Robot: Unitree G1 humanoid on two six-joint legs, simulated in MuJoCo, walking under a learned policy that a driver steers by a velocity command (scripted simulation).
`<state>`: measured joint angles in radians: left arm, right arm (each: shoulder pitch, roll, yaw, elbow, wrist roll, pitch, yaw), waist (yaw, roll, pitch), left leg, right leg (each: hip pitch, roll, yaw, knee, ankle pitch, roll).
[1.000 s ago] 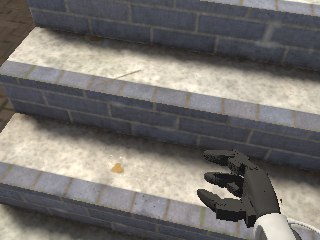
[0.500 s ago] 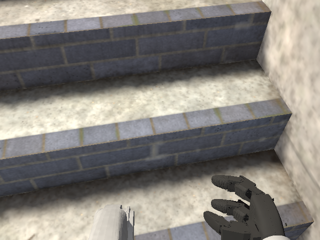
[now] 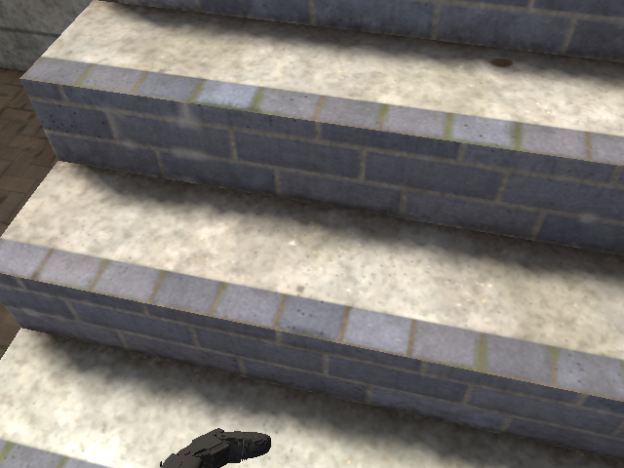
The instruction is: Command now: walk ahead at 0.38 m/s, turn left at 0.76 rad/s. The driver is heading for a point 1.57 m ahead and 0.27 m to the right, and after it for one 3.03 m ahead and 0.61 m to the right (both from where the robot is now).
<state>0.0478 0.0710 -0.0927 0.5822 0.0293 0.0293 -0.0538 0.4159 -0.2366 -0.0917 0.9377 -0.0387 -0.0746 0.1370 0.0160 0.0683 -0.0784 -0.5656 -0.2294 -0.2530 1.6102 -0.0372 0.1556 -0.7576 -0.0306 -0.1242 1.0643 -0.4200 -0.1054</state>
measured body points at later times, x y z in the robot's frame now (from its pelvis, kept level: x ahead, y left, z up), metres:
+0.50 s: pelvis +0.20 +0.09 +0.13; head +0.21 +0.09 +0.58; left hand +0.23 +0.31 -0.02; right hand +0.46 -0.10 +0.07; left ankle +0.32 +0.20 -0.47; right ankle +0.07 -0.10 -0.49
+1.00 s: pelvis +0.25 +0.08 +0.24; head +0.23 +0.07 +0.69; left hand +0.53 +0.23 +0.16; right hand +0.29 -0.23 +0.15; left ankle +0.32 +0.20 -0.41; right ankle +0.26 -0.02 -0.47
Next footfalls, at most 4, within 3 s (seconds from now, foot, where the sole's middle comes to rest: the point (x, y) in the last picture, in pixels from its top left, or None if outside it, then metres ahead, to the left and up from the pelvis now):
0.38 left None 0.36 0.21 -0.51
0.92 right None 0.29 -0.04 -0.51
1.32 left None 0.39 0.18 -0.50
1.80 right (410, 285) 0.63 -0.11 -0.32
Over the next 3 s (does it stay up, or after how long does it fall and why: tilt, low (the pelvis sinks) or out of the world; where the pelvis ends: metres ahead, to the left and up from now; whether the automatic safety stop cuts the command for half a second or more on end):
stays up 1.29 -0.37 0.89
